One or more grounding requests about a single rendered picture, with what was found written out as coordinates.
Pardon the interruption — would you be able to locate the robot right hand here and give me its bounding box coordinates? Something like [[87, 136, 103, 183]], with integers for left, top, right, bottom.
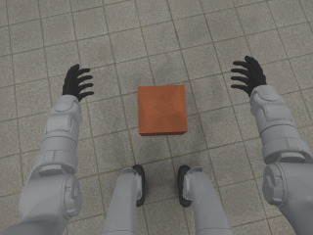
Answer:
[[231, 56, 267, 98]]

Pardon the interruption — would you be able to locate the carton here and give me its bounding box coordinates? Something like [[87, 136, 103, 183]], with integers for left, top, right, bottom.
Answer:
[[137, 84, 188, 136]]

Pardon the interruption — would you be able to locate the robot left upper arm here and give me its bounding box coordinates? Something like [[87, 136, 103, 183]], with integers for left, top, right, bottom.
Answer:
[[0, 173, 83, 235]]

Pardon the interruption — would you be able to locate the robot right thigh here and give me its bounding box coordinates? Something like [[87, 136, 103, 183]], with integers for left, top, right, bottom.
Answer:
[[184, 171, 234, 235]]

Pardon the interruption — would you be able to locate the right robot forearm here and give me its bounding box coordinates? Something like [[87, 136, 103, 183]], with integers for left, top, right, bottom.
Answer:
[[249, 84, 313, 165]]

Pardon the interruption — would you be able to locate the robot left shin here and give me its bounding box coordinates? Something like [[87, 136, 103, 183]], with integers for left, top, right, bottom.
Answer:
[[116, 167, 141, 199]]

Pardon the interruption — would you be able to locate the robot right upper arm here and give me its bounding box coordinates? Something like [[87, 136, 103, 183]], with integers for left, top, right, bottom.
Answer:
[[262, 162, 313, 235]]

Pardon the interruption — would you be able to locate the robot left hand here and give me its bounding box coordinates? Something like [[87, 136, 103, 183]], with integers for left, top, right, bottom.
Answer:
[[62, 64, 94, 103]]

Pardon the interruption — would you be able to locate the left robot forearm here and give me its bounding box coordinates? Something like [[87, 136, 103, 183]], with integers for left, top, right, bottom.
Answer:
[[19, 94, 83, 220]]

